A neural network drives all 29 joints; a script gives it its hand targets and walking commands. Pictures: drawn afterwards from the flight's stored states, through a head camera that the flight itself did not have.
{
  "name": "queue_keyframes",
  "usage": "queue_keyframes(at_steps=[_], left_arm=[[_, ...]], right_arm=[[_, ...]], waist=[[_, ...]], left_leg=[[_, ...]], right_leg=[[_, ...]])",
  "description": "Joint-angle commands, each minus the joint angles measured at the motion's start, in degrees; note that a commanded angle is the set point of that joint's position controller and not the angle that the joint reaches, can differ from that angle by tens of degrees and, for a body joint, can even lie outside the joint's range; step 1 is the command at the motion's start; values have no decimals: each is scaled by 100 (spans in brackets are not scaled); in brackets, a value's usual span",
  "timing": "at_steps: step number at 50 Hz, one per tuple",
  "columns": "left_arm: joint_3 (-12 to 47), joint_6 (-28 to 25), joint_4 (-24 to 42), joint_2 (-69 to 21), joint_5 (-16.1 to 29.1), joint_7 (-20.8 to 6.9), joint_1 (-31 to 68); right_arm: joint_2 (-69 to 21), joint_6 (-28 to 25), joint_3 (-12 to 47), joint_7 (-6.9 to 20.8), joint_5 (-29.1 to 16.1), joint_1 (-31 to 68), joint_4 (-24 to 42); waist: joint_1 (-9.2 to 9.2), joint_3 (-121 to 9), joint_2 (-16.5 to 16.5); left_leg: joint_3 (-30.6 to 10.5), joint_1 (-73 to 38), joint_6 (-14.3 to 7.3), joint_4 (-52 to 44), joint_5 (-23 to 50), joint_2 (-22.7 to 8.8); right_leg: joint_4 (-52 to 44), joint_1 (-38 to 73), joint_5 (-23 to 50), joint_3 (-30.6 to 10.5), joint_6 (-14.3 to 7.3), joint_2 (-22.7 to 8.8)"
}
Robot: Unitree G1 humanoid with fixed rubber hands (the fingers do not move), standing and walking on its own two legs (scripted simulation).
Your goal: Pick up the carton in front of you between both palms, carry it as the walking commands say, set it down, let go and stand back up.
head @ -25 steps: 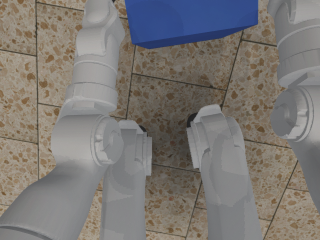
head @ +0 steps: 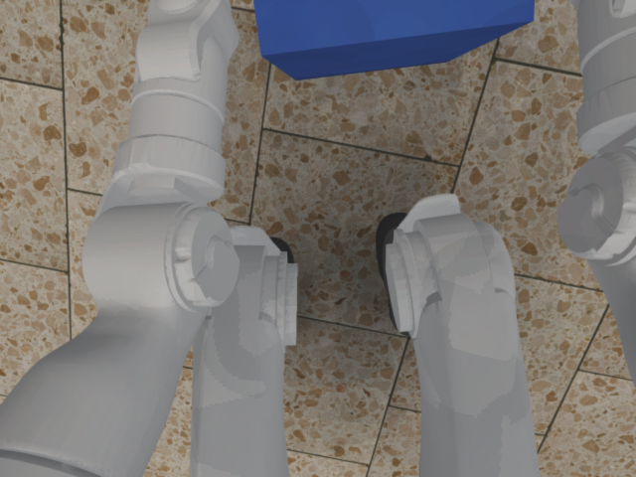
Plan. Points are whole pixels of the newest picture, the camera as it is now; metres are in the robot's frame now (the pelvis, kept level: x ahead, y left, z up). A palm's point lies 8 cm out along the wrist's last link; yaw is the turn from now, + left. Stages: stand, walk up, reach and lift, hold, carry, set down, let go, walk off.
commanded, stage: set down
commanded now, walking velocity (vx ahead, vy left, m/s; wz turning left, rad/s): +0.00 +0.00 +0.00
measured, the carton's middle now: out of the picture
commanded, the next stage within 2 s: let go in 1.62 s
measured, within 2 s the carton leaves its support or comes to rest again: neither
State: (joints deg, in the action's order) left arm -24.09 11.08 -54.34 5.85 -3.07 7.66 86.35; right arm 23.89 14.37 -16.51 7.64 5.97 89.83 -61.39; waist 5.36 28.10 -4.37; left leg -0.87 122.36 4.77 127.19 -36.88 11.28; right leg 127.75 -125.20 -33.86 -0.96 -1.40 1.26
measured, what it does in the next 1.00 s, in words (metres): rises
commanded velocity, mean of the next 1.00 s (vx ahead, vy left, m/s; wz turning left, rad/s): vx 0.00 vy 0.00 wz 0.00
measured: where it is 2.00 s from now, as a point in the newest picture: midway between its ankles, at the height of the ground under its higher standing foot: (338, 305)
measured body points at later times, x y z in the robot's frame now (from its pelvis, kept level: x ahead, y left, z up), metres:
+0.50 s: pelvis +0.01 +0.00 +0.00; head +0.38 -0.06 +0.22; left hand +0.57 +0.08 -0.20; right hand +0.54 -0.30 -0.20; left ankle +0.11 +0.12 -0.34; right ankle +0.11 -0.11 -0.34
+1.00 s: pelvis +0.00 +0.00 +0.08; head +0.35 -0.07 +0.35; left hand +0.59 +0.07 -0.04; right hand +0.56 -0.31 -0.04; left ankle +0.11 +0.12 -0.34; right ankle +0.11 -0.11 -0.34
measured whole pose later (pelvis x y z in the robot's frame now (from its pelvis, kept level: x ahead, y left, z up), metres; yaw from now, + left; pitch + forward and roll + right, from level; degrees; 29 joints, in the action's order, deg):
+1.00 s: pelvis +0.00 +0.00 +0.08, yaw -1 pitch +41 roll +5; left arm -17.8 14.0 -52.5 10.7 2.6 11.7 82.9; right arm 29.9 12.1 -11.9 4.5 -2.8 87.7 -63.1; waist 3.1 12.4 -2.9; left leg 0.8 117.9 2.7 109.6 -32.8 6.1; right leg 110.6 -121.9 -29.2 -2.2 -1.5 2.1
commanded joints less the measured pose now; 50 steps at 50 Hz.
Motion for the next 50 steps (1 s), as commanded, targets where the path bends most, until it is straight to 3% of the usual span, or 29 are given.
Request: queue_keyframes(at_steps=[1, 10, 13, 15, 17, 18, 20, 22, 26, 31, 37, 43, 50], left_arm=[[1369, 209, -312, -3701, 111, -1156, 2421], [1117, 256, -512, -3176, -83, -1101, 1998], [1035, 162, -443, -2534, -89, -937, 1799], [782, 4, -309, -1216, -151, -614, 1446], [514, -213, -120, 620, -115, -110, 977], [564, -311, -93, 1130, 44, 108, 983], [931, -464, -32, 1272, 575, 261, 1346], [1278, -544, 101, 1293, 968, 274, 1666], [1745, -498, 250, 1137, 1486, 222, 1807], [1753, -334, 584, 1345, 1558, 381, 1659], [1230, 37, 1371, 1398, 1192, 608, 1626], [700, 297, 762, 1084, 687, 481, 1093], [529, 172, 792, 1016, 446, 373, 908]], right_arm=[[-4121, 24, 991, 1119, -214, 1834, -54], [-3474, 54, 682, 1080, 21, 1501, -280], [-2727, -83, 548, 934, 40, 1341, -348], [-1393, -290, 236, 605, 120, 1012, -440], [659, -575, -241, 47, 141, 748, -414], [1237, -723, -285, -226, 13, 857, -366], [1565, -1004, 16, -508, -515, 1439, -60], [1740, -1169, 253, -614, -936, 1712, -65], [1680, -1194, 755, -524, -1501, 1899, -27], [1794, -949, 915, -409, -1705, 1681, 3], [1885, -566, 742, -478, -1437, 1767, 794], [1416, -277, 481, -396, -985, 1438, 427], [1246, -320, 314, -257, -774, 1265, 408]], waist=[[183, -4351, -48], [130, -3908, -39], [155, -4003, -8], [192, -4234, 4], [247, -4652, 61], [255, -4979, 116], [215, -5589, 199], [251, -6109, 266], [324, -6947, 385], [154, -8143, 513], [26, -9185, 785], [-94, -7626, 843], [-163, -7960, 906]], left_leg=[[500, -1229, -400, -856, 637, -23], [449, -1427, -410, -862, 527, -95], [452, -1691, -357, -845, 756, -126], [489, -1976, -264, -837, 959, -181], [524, -2288, -156, -813, 1182, -266], [519, -2380, -138, -754, 1341, -285], [433, -2405, -163, -580, 1822, -311], [326, -2439, -184, -469, 2255, -382], [380, -2489, -149, -505, 2400, -469], [616, -2679, -124, -798, 2115, -425], [781, -2797, -190, -1418, 1809, -311], [733, -2100, -217, -2187, 1050, -321], [708, -2291, -209, -2788, 1333, -326]], right_leg=[[-1191, 2286, 1135, -100, -135, 259], [-1127, 2105, 867, -90, -142, 216], [-1095, 2255, 1095, -48, -105, 177], [-1079, 2490, 1309, -11, -18, 116], [-1066, 2749, 1554, 28, 85, 25], [-1050, 2855, 1707, 33, 111, 5], [-941, 3143, 2273, -84, 106, -26], [-844, 3385, 2793, -204, 82, -65], [-825, 3856, 3198, -202, 66, -130], [-970, 4795, 3279, -134, 78, -137], [-1551, 5620, 3065, 32, 101, 10], [-2421, 4549, 2016, 55, 123, 39], [-2998, 4862, 2434, 21, 182, 72]])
